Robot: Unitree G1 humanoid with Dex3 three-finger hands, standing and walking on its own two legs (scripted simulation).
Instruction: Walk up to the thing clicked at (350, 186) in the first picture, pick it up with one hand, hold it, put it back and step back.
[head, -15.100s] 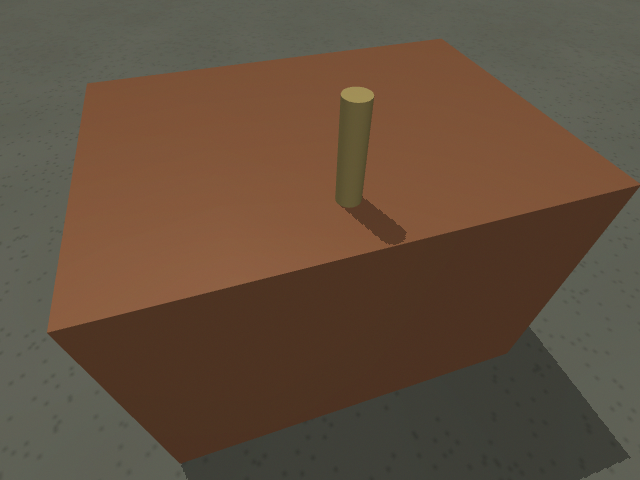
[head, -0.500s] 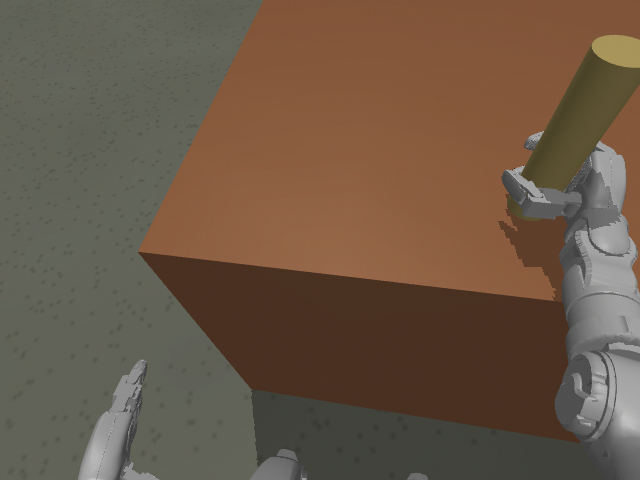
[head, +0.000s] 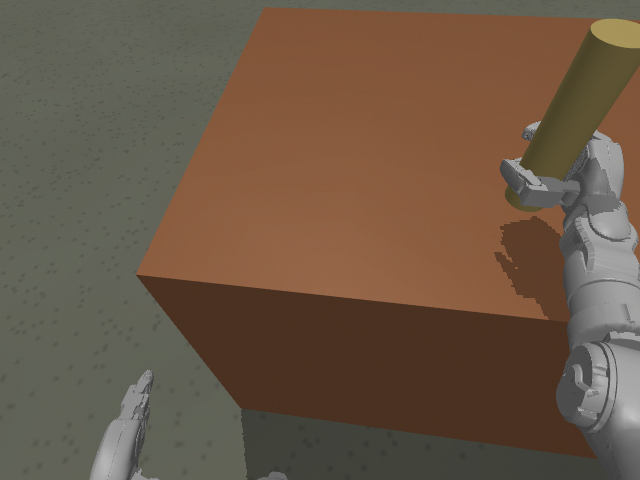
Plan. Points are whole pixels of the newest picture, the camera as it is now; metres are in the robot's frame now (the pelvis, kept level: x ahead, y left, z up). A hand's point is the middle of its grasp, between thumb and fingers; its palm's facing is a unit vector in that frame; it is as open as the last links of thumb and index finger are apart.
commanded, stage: settle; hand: right
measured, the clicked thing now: (563, 131) +0.49 -0.20 +0.18
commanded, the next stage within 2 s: lift in 0.34 s
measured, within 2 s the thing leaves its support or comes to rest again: neither
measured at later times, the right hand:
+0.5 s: hand (549, 150) +0.49 -0.20 +0.15, palm faces +0.17 +0.98 +0.00, open 7.4 cm
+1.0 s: hand (582, 137) +0.44 -0.19 +0.21, palm faces +0.16 +0.99 -0.01, open 7.4 cm
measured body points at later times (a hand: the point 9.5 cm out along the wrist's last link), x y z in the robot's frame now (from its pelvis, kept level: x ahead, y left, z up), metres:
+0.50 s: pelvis +0.01 +0.00 +0.01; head +0.07 +0.00 +0.46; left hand +0.15 +0.26 -0.04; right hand +0.48 -0.25 +0.16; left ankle +0.01 +0.14 -0.70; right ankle -0.01 -0.13 -0.70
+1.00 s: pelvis +0.01 +0.00 +0.02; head +0.02 +0.01 +0.47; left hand +0.16 +0.25 -0.04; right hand +0.43 -0.25 +0.22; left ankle +0.01 +0.14 -0.70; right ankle -0.01 -0.13 -0.70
